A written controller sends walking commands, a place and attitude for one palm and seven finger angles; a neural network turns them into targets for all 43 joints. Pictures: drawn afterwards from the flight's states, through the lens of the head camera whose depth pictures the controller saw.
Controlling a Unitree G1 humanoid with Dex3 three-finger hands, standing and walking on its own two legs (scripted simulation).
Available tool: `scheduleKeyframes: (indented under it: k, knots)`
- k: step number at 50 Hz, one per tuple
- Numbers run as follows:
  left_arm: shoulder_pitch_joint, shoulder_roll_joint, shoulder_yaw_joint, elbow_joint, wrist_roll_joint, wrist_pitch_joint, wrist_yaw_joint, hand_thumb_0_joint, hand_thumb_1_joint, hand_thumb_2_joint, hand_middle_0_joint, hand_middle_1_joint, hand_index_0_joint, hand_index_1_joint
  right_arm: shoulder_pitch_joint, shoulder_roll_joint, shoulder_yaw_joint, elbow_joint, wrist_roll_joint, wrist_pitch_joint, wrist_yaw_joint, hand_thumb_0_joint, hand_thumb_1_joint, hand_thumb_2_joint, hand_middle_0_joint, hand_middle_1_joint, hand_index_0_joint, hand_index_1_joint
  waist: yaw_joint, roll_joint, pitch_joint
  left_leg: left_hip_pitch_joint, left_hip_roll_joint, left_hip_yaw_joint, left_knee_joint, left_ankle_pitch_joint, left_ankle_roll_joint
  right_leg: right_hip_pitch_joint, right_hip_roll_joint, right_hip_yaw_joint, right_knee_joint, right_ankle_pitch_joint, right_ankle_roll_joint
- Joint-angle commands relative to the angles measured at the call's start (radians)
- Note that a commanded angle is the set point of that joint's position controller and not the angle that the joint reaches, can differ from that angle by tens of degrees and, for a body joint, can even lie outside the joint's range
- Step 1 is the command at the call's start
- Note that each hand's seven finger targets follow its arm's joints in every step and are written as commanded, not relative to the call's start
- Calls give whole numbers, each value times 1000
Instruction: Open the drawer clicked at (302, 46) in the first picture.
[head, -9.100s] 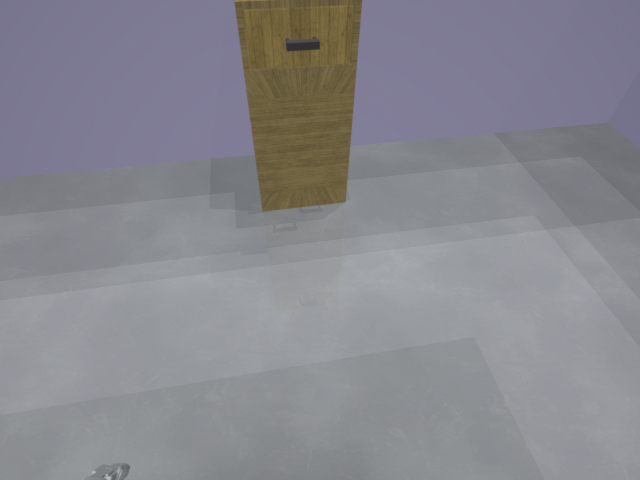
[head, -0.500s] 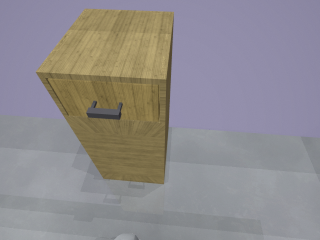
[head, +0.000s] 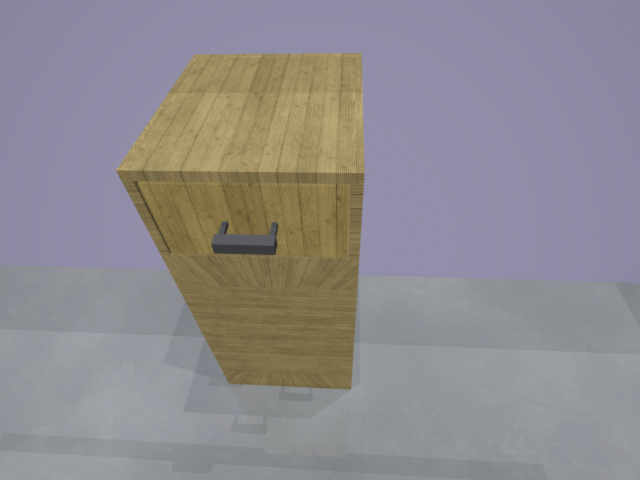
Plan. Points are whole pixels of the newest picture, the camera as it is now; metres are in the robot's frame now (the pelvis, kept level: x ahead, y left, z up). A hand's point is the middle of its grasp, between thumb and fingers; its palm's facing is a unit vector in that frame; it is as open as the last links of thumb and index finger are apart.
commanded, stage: come to a stop and stand still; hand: left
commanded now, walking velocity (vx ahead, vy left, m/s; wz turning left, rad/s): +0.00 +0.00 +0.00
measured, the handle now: (247, 235) +0.50 +0.17 -0.02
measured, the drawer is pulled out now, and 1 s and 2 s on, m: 0.00 0.00 0.00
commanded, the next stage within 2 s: look again from close up in 1.32 s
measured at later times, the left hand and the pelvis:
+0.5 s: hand out of the picture +0.07 +0.15 -0.17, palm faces +0.01 -0.97 -0.22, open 7.3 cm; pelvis +0.05 -0.02 +0.00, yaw +0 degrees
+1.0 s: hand out of the picture +0.07 +0.12 -0.17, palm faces +0.03 -0.98 -0.21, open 7.3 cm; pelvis +0.06 -0.05 +0.00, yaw +0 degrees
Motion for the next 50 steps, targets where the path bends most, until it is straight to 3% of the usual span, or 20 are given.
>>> scheduleKeyframes:
  k: [1,8,11,19,21,29,39,46,50]
  knots:
    - [2,87,12,-28,-1,-27,10,0,900,900,-200,-300,-200,-300,24,-97,-16,-20,0,-42,-15,0,-900,-900,200,300,200,300,-4,-42,44,-105,174,-198,-227,-63,-23,69,-19,23,-37,3,-57]
    - [0,71,11,20,-5,-30,16,0,900,900,-200,-300,-200,-300,48,-71,-5,45,4,-53,-27,0,-900,-900,200,300,200,300,-5,-45,28,-35,166,-150,-174,161,-29,102,-31,25,-33,88,-53]
    - [-5,62,12,34,-6,-28,17,0,900,900,-200,-300,-200,-300,48,-60,-5,66,3,-52,-30,0,-900,-900,200,300,200,300,-3,-20,52,-30,169,-138,-172,182,-31,97,-28,24,-34,93,-53]
    - [-12,60,16,46,-7,-32,20,0,900,900,-200,-300,-200,-300,55,-46,-6,98,2,-53,-37,0,-900,-900,200,300,200,300,-9,-49,22,24,169,-116,-132,284,-36,125,-32,28,-22,213,-61]
    - [-17,57,17,44,-8,-31,20,0,900,900,-200,-300,-200,-300,52,-43,-6,104,2,-53,-38,0,-900,-900,200,300,200,300,-7,-31,32,24,170,-113,-135,302,-36,126,-30,26,-22,214,-60]
    - [-23,66,21,45,-7,-36,22,0,900,900,-200,-300,-200,-300,52,-38,-8,116,2,-50,-41,0,-900,-900,200,300,200,300,-12,-58,9,52,171,-103,-120,305,-45,149,-36,36,-27,297,-70]
    - [-19,67,22,45,-8,-38,22,0,900,900,-200,-300,-200,-300,48,-32,-7,126,1,-46,-42,0,-900,-900,200,300,200,300,-11,-56,13,58,172,-99,-125,263,-54,161,-38,43,-54,313,-78]
    - [-15,61,21,47,-8,-38,22,0,900,900,-200,-300,-200,-300,54,-20,-6,134,3,-42,-42,0,-900,-900,200,300,200,300,-11,-58,46,36,170,-99,-140,190,-58,157,-36,49,-87,269,-80]
    - [-9,61,21,47,-9,-39,21,0,900,900,-200,-300,-200,-300,62,-12,-6,140,2,-42,-41,0,-900,-900,200,300,200,300,-12,-54,30,39,169,-98,-146,171,-60,167,-34,52,-99,253,-82]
